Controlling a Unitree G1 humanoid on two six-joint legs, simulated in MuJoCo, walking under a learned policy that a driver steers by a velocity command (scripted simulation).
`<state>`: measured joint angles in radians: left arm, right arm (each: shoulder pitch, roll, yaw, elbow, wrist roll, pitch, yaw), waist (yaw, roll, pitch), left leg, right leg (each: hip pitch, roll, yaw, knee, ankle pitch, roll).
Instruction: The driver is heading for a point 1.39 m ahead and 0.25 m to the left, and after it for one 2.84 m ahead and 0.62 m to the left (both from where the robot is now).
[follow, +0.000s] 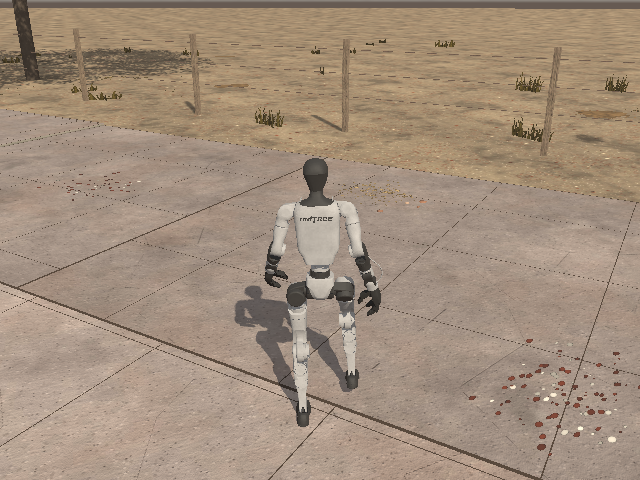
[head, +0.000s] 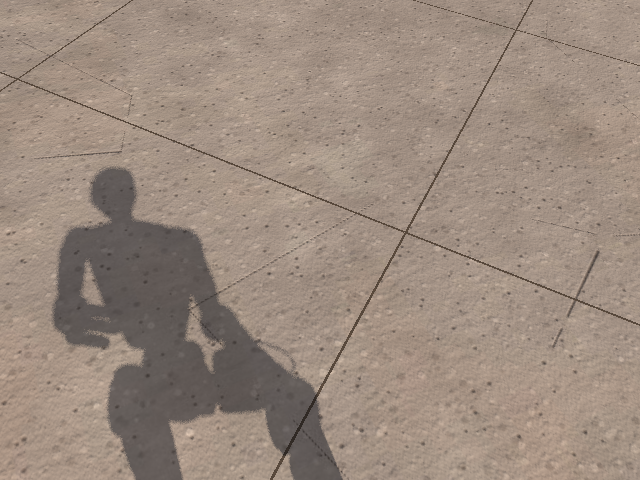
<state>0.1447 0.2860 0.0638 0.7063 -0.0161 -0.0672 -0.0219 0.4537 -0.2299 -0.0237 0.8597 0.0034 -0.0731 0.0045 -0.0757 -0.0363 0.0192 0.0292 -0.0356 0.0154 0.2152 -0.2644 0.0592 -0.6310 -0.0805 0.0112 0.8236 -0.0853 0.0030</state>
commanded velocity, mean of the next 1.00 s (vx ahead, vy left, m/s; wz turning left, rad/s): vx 0.49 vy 0.00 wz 0.00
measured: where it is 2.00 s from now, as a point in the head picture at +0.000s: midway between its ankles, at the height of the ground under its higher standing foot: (280, 240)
